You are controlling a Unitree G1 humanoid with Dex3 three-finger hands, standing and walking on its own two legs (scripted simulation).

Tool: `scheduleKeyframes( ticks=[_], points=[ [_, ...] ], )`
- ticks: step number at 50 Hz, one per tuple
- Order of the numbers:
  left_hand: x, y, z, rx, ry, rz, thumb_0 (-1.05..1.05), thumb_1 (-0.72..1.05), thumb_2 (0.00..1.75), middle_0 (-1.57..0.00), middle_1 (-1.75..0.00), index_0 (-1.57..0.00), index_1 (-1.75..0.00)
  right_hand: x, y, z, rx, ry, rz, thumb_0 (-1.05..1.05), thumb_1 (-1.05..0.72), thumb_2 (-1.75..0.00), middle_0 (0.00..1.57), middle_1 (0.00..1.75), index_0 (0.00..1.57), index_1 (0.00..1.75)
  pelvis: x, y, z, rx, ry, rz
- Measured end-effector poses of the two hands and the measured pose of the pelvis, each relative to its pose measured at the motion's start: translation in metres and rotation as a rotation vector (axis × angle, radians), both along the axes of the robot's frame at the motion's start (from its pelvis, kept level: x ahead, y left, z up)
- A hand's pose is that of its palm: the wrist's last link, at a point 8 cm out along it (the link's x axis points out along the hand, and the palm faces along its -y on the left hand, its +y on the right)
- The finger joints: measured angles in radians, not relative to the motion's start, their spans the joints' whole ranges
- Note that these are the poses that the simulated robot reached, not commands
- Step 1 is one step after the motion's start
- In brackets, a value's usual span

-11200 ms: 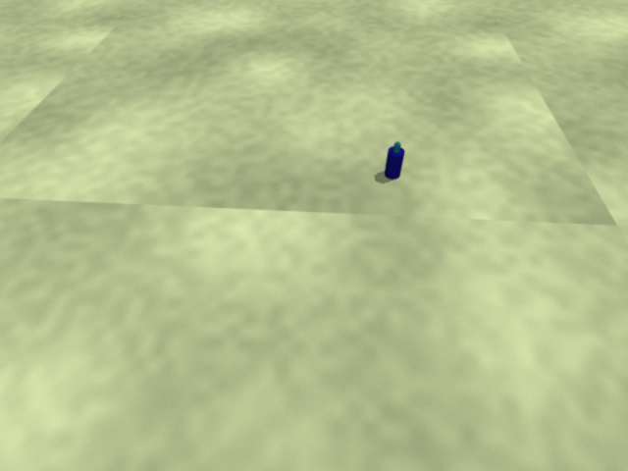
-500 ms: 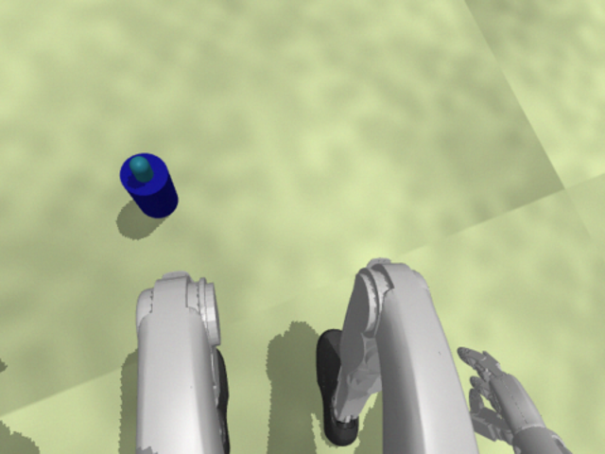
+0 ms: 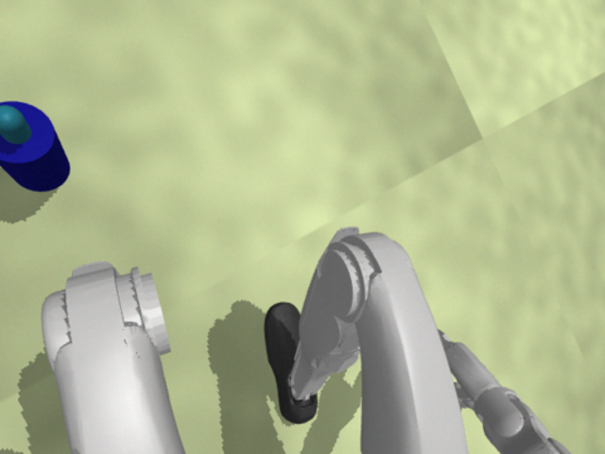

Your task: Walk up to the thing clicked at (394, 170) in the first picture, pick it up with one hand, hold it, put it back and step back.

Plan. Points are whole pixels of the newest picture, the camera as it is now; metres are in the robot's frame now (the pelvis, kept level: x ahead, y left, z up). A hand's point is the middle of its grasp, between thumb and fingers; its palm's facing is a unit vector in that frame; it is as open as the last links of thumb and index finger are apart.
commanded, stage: close in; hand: left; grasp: from the side
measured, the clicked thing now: (25, 145) +0.48 +0.28 -0.22
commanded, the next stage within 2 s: rest palm in 0.70 s
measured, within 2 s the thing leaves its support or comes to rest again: neither
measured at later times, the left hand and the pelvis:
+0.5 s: hand (4, 178) +0.43 +0.29 -0.19, palm faces +0.20 -0.98 +0.00, open 17.6 cm; pelvis -0.01 +0.01 -0.03, yaw -4 degrees
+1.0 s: hand (29, 180) +0.44 +0.27 -0.21, palm faces +0.21 -0.98 +0.00, open 17.1 cm; pelvis -0.01 +0.01 -0.03, yaw -5 degrees
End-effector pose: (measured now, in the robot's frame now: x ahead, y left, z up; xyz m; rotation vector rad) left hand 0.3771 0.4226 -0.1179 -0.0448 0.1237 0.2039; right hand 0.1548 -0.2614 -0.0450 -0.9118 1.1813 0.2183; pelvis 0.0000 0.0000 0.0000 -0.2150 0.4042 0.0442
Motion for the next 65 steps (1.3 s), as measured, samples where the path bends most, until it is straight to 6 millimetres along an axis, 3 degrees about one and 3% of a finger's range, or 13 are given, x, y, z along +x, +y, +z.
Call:
scheduleKeyframes(
  ticks=[9, 14, 19, 30, 44, 53, 65],
  points=[
    [0.007, -0.043, -0.046, -0.023, 0.029, -0.043, -0.02, -0.60, 0.06, -0.07, -0.08, -0.05, -0.09, -0.008, 0.005, -0.006, -0.047, 0.049, 0.066, 0.00, -0.93, -0.90, 0.21, 0.30, 0.21, 0.31, -0.005, 0.004, -0.014, -0.029, -0.079, -0.019],
    [0.015, -0.068, -0.059, -0.046, -0.008, 0.003, -0.02, -0.60, 0.03, -0.08, -0.07, -0.07, -0.08, -0.013, 0.009, -0.007, -0.059, 0.060, 0.102, 0.00, -0.94, -0.90, 0.21, 0.30, 0.21, 0.31, -0.009, 0.004, -0.021, -0.044, -0.125, -0.031],
    [0.024, -0.080, -0.065, -0.015, -0.031, 0.020, -0.02, -0.61, 0.02, -0.08, -0.07, -0.07, -0.07, -0.021, 0.010, -0.005, -0.085, 0.079, 0.115, 0.00, -0.95, -0.90, 0.21, 0.30, 0.21, 0.31, -0.012, 0.005, -0.026, -0.060, -0.161, -0.040],
    [0.019, -0.092, -0.075, 0.031, -0.016, 0.001, -0.02, -0.57, 0.02, -0.07, -0.05, -0.06, -0.05, -0.038, 0.010, -0.006, -0.112, 0.157, 0.131, 0.00, -0.94, -0.90, 0.21, 0.30, 0.21, 0.30, -0.014, 0.007, -0.029, -0.078, -0.181, -0.046],
    [0.028, -0.106, -0.087, 0.027, -0.040, -0.007, -0.02, -0.53, 0.07, -0.06, -0.05, -0.05, -0.05, -0.022, 0.020, 0.002, -0.154, 0.156, 0.186, 0.00, -0.92, -0.90, 0.21, 0.30, 0.21, 0.30, -0.013, 0.010, -0.028, -0.109, -0.191, -0.053],
    [0.028, -0.104, -0.093, 0.034, -0.029, 0.027, -0.02, -0.42, 0.12, -0.09, -0.06, -0.07, -0.06, -0.015, 0.026, 0.003, -0.167, 0.175, 0.213, 0.00, -0.91, -0.90, 0.21, 0.30, 0.21, 0.30, -0.013, 0.012, -0.026, -0.123, -0.190, -0.055],
    [0.036, -0.103, -0.092, 0.048, -0.043, 0.048, -0.01, -0.15, 0.32, -0.29, -0.25, -0.27, -0.26, -0.019, 0.027, 0.005, -0.184, 0.203, 0.213, 0.00, -0.90, -0.90, 0.21, 0.30, 0.21, 0.30, -0.013, 0.013, -0.024, -0.134, -0.192, -0.060]
  ],
)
